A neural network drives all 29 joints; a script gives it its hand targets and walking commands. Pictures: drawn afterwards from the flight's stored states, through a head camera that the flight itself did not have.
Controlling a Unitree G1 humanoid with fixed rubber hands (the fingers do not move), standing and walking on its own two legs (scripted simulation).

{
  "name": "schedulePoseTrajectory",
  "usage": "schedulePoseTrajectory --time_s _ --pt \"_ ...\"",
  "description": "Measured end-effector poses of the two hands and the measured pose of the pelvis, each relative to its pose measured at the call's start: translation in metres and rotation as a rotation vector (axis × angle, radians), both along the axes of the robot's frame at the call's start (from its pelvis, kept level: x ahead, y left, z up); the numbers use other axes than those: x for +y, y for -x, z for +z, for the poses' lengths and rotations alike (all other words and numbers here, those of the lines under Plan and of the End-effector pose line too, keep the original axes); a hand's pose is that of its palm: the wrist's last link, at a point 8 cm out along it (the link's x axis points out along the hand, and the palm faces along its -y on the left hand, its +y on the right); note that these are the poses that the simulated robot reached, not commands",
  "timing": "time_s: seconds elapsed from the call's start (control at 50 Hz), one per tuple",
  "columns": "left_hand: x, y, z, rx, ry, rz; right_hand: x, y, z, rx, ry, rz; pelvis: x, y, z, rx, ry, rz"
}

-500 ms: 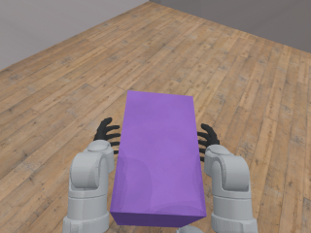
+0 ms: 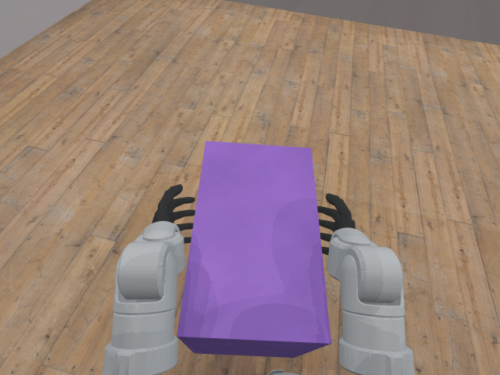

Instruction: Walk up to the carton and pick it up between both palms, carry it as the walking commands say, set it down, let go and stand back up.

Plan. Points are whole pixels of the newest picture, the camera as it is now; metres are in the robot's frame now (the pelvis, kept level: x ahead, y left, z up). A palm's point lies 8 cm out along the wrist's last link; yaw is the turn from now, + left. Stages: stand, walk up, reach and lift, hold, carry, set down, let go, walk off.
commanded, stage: carry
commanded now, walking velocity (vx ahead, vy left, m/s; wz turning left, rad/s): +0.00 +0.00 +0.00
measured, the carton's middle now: (251, 253) +0.32 -0.01 +0.00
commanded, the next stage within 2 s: hold in 1.88 s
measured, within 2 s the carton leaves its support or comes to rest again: neither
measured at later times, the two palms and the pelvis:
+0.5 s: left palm (223, 271) +0.24 +0.04 +0.11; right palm (424, 299) +0.20 -0.22 +0.10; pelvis -0.07 -0.06 +0.01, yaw -3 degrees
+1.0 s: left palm (196, 293) +0.21 +0.07 +0.11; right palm (403, 304) +0.20 -0.18 +0.10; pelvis -0.09 -0.05 +0.01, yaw -2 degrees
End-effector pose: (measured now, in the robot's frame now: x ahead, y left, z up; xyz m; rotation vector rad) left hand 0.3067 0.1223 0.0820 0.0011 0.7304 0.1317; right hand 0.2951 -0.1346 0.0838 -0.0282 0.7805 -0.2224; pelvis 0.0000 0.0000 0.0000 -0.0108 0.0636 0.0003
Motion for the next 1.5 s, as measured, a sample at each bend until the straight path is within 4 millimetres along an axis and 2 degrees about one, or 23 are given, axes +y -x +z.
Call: schedulePoseTrajectory --time_s 0.12,0.2,0.28,0.34,0.44,0.54,0.68,0.9,1.5 --pt "0.005 0.028 0.011 -0.002 0.019 0.041 0.005 0.017 0.017 -0.001 0.043 0.054 -0.008 0.015 0.007 -0.017 -0.002 -0.005" --pt "0.000 0.039 0.025 -0.001 0.014 0.051 0.000 0.027 0.027 0.001 0.039 0.062 -0.014 0.023 0.015 -0.026 0.029 -0.018" --pt "-0.018 0.045 0.036 -0.022 0.008 0.050 -0.017 0.036 0.032 -0.017 0.024 0.047 -0.028 0.033 0.016 -0.027 0.037 -0.028" --pt "-0.039 0.049 0.036 -0.035 0.000 0.038 -0.037 0.045 0.029 -0.029 0.012 0.029 -0.042 0.041 0.009 -0.023 0.018 -0.040" --pt "-0.073 0.062 0.029 0.001 -0.031 -0.034 -0.070 0.076 0.017 0.007 -0.006 -0.036 -0.056 0.059 0.008 -0.043 0.000 -0.042" --pt "-0.087 0.074 0.027 0.018 -0.044 -0.071 -0.083 0.096 0.014 0.025 -0.018 -0.074 -0.062 0.072 0.008 -0.048 -0.016 -0.051" --pt "-0.076 0.086 0.029 0.006 -0.035 -0.029 -0.073 0.098 0.019 0.013 -0.007 -0.042 -0.062 0.083 0.009 -0.040 -0.021 -0.058" --pt "-0.054 0.098 0.024 0.014 -0.024 0.025 -0.051 0.096 0.017 0.018 0.011 0.008 -0.052 0.088 0.008 -0.037 -0.015 -0.043" --pt "-0.057 0.082 0.025 0.019 -0.037 0.008 -0.052 0.085 0.018 0.016 0.016 -0.018 -0.048 0.076 0.008 -0.032 -0.019 -0.044"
